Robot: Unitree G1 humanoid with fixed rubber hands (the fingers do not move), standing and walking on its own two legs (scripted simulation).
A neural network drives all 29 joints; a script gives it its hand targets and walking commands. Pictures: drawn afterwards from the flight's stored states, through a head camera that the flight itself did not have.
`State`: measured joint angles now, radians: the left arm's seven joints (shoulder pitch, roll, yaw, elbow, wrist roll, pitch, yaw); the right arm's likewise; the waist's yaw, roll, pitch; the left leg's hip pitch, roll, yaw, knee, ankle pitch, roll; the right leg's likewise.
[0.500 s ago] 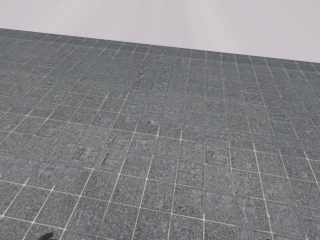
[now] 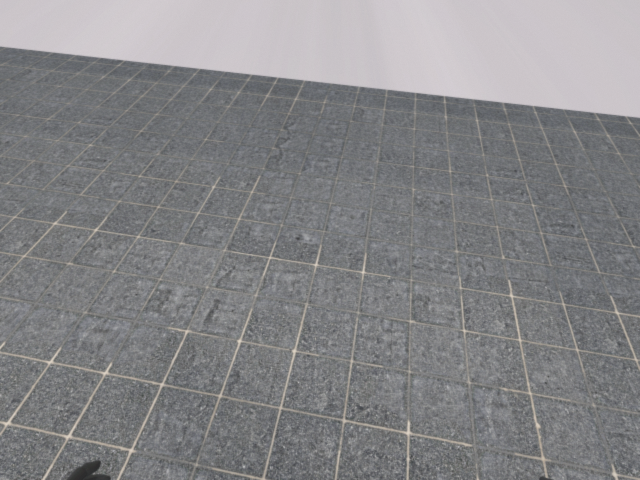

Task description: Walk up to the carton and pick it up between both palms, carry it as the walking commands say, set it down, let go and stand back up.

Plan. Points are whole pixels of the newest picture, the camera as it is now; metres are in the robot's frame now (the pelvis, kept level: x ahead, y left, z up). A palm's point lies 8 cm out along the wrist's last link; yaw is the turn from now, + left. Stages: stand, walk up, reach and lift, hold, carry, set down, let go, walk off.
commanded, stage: walk up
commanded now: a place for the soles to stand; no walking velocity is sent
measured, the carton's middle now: out of the picture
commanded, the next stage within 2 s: none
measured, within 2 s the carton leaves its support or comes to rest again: neither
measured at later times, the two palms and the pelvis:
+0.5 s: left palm out of the picture +0.08 +0.34 -0.08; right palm out of the picture +0.08 -0.31 -0.07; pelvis -0.05 +0.02 -0.01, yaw +5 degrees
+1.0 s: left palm out of the picture -0.09 +0.42 -0.07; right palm out of the picture +0.05 -0.26 -0.10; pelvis -0.14 +0.05 -0.02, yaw +15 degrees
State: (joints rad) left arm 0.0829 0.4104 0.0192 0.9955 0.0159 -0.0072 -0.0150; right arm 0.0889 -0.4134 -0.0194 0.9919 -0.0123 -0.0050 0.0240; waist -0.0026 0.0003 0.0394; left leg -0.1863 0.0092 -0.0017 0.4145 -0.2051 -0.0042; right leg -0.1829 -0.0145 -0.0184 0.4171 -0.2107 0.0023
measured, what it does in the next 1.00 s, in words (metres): walks backwards, turning left: right foot, then left foot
